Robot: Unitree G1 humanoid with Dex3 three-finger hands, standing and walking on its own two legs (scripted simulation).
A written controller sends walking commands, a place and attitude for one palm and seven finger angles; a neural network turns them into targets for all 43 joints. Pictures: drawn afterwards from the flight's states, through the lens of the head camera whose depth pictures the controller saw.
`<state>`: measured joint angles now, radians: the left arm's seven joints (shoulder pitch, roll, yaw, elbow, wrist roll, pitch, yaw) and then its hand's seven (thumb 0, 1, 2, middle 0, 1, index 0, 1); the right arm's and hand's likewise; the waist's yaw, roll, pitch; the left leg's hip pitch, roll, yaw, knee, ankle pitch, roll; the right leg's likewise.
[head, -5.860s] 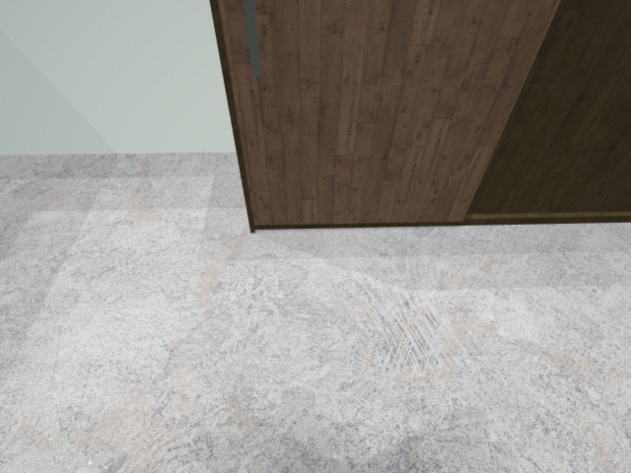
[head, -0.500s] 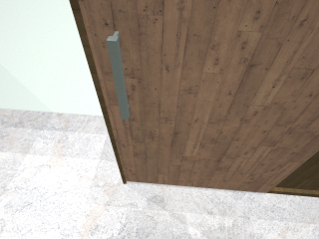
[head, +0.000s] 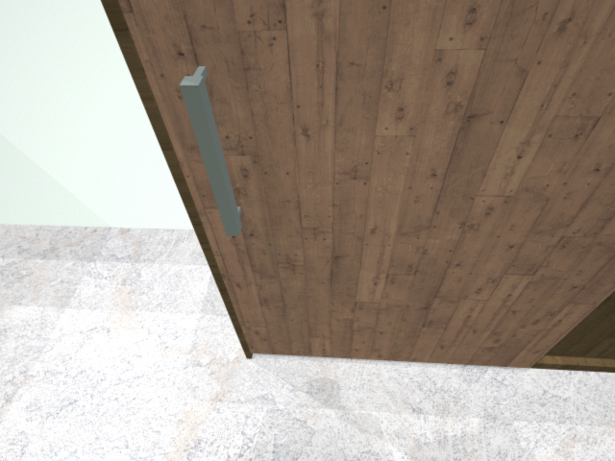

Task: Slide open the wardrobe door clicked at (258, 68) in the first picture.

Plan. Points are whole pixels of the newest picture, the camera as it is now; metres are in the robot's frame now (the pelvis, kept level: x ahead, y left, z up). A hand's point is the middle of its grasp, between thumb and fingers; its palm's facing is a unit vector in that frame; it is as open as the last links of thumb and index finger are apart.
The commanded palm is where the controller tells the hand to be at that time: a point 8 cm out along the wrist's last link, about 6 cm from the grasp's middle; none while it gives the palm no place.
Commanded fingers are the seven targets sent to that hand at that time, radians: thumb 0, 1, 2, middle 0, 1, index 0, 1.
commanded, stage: look again from close up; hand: left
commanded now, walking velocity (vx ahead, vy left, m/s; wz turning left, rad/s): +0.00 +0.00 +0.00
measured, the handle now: (219, 161) +0.52 +0.17 +0.11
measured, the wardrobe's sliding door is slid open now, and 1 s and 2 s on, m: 0.00 0.00 0.00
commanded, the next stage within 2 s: shuffle to correct the standing spot in 0.80 s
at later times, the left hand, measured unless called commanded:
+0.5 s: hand out of the picture +0.02 +0.17 -0.17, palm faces +0.03 -0.97 -0.23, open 7.4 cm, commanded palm none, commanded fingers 0.00 0.90 0.90 -0.20 -0.30 -0.20 -0.30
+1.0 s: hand out of the picture +0.02 +0.17 -0.17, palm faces +0.04 -0.97 -0.23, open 7.4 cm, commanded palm none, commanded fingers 0.00 0.90 0.90 -0.20 -0.30 -0.20 -0.30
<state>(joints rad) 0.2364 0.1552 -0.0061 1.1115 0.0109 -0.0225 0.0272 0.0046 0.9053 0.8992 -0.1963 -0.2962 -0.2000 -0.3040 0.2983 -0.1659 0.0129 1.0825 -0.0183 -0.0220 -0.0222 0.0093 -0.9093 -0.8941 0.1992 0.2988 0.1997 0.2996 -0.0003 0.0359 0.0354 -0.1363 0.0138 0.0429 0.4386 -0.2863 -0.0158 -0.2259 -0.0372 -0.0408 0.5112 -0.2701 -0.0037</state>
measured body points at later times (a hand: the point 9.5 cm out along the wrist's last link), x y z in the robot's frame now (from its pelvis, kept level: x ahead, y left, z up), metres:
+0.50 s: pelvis +0.00 -0.03 +0.00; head +0.02 -0.03 +0.45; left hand +0.02 +0.22 -0.15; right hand +0.02 -0.26 -0.16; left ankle -0.03 +0.13 -0.74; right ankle +0.00 -0.11 -0.74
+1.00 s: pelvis +0.00 -0.02 +0.00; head +0.02 -0.02 +0.45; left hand +0.02 +0.22 -0.15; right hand +0.01 -0.25 -0.16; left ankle -0.03 +0.13 -0.74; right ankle +0.00 -0.11 -0.74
